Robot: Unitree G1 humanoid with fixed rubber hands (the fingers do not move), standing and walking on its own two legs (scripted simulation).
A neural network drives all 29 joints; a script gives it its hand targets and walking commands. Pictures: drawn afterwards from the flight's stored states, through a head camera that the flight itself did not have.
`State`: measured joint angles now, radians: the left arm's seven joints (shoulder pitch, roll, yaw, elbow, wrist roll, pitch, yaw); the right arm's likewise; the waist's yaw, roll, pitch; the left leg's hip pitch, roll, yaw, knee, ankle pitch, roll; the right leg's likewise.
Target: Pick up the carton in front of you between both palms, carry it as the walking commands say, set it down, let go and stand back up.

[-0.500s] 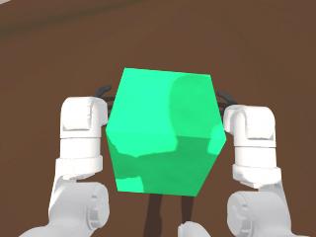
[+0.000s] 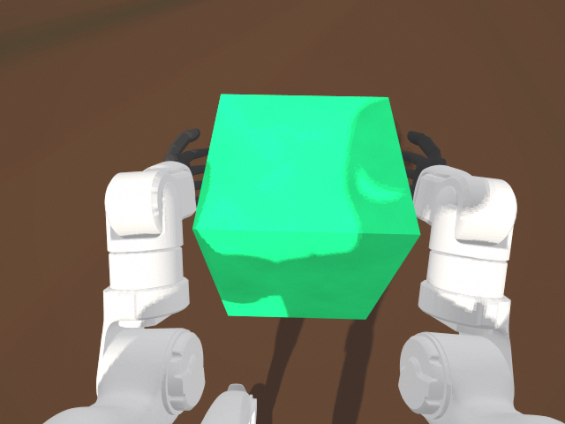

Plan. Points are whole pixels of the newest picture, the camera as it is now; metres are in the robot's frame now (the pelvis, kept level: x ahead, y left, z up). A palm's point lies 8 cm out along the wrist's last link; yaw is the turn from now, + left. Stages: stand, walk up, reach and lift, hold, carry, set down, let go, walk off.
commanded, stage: carry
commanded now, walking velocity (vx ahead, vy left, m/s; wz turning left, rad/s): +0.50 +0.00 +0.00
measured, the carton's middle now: (300, 217) +0.39 +0.02 +0.09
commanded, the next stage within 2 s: none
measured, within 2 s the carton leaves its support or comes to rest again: neither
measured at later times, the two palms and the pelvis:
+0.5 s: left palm (230, 94) +0.66 +0.16 +0.11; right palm (396, 103) +0.63 -0.14 +0.12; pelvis +0.28 +0.03 +0.01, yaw -2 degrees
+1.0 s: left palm (250, 46) +0.85 +0.15 +0.11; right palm (386, 50) +0.85 -0.15 +0.11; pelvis +0.59 +0.00 +0.01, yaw +0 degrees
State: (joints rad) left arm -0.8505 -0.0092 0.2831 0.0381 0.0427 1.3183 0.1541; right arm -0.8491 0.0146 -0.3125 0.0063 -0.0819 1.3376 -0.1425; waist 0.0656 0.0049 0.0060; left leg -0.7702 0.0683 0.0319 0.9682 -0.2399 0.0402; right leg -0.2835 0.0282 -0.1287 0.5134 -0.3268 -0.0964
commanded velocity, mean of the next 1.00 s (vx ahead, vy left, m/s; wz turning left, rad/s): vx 0.50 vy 0.00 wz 0.00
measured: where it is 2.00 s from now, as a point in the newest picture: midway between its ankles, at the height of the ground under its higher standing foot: (307, 196)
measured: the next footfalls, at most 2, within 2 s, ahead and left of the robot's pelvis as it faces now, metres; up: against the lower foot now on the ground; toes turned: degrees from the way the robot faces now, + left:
left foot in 0.16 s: +0.27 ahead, +0.11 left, +0.00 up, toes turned +5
right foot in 0.64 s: +0.54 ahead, -0.10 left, +0.00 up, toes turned -9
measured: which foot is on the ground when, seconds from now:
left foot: up 0.00-0.14, down 0.16-0.66, up 0.68-1.00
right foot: down 0.00-0.18, up 0.20-0.62, down 0.64-1.00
